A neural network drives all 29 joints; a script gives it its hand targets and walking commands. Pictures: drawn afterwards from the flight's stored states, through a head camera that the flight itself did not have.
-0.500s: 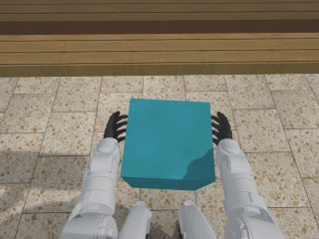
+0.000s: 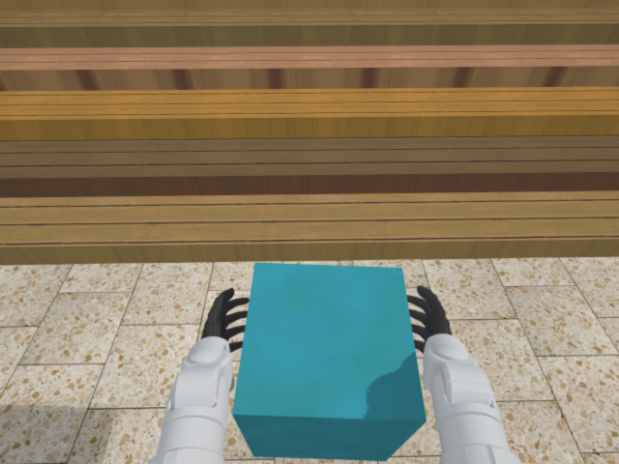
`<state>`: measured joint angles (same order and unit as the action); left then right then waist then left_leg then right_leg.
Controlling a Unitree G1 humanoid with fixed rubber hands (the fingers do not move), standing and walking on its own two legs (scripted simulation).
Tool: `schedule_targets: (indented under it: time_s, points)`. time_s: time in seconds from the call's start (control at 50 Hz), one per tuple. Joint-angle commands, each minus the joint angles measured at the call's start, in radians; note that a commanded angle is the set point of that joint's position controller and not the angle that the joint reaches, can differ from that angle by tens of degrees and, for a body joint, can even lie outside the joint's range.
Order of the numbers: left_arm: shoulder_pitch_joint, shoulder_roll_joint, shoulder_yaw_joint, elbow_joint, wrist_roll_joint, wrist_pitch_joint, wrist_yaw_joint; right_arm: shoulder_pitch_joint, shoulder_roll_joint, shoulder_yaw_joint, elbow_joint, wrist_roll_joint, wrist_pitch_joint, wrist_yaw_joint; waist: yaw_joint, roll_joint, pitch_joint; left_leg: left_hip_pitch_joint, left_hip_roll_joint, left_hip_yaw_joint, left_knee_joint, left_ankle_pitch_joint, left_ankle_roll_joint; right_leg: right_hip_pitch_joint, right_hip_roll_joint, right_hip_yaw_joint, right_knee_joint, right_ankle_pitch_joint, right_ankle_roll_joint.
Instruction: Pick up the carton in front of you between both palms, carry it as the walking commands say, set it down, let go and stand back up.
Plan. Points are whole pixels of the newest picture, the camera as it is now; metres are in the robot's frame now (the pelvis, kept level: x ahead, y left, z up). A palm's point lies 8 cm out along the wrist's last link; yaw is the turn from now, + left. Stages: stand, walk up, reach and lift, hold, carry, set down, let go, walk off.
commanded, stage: reach and lift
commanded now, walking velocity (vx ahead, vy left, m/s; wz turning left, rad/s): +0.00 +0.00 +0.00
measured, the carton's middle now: (323, 367) +0.29 +0.00 -0.07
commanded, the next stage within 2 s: hold in 1.10 s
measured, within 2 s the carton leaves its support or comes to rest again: neither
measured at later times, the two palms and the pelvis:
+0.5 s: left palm (210, 339) +0.28 +0.15 +0.03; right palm (443, 336) +0.28 -0.15 +0.04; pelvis -0.02 +0.00 +0.01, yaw +0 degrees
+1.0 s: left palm (209, 331) +0.28 +0.15 +0.04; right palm (444, 327) +0.29 -0.15 +0.05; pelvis +0.00 +0.00 +0.01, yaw +0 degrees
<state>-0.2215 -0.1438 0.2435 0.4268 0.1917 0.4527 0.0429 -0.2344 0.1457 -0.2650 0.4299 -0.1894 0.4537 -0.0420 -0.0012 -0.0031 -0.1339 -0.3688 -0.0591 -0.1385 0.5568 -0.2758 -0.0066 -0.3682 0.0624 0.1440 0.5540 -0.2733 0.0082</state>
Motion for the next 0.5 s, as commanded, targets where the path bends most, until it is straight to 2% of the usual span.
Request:
schedule_targets:
  time_s: [0.0, 0.1, 0.18, 0.3, 0.48]
  points:
    - [-0.467, -0.967, -0.606, -0.053, -0.171, 0.053, -0.254, -0.426, 0.979, 0.616, -0.014, 0.167, 0.062, 0.264, 0.003, 0.007, -0.22, 0.23, -0.028, 0.043, -0.117, 0.323, -0.006, 0.207, 0.027, -0.049, -0.116, 0.325, 0.006]
    - [-0.469, -0.952, -0.532, -0.036, -0.143, 0.123, -0.268, -0.435, 0.952, 0.543, -0.003, 0.135, 0.129, 0.278, 0.004, 0.002, -0.065, 0.235, -0.025, 0.052, -0.177, 0.185, -0.002, 0.209, 0.019, -0.056, -0.177, 0.184, 0.001]
    - [-0.547, -0.952, -0.473, -0.006, -0.116, 0.134, -0.283, -0.504, 0.952, 0.471, 0.032, 0.106, 0.141, 0.289, -0.001, 0.0, -0.012, 0.208, -0.02, 0.059, -0.178, 0.083, 0.005, 0.188, 0.015, -0.061, -0.178, 0.084, -0.005]
    - [-0.65, -0.984, -0.496, -0.023, -0.131, 0.124, -0.293, -0.611, 0.991, 0.501, 0.01, 0.123, 0.132, 0.296, 0.003, -0.001, -0.103, 0.233, -0.019, 0.063, -0.161, 0.088, 0.006, 0.225, 0.016, -0.067, -0.158, 0.097, -0.004]
    - [-0.649, -0.97, -0.495, -0.028, -0.122, 0.135, -0.29, -0.612, 0.985, 0.507, 0.01, 0.119, 0.14, 0.294, 0.01, 0.003, -0.118, 0.26, -0.021, 0.071, -0.175, 0.103, 0.001, 0.245, 0.02, -0.067, -0.173, 0.108, -0.001]
